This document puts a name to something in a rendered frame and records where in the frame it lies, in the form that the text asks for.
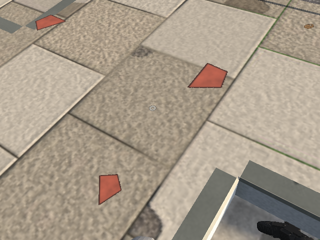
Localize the robot right hand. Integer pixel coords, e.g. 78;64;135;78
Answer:
257;221;314;240

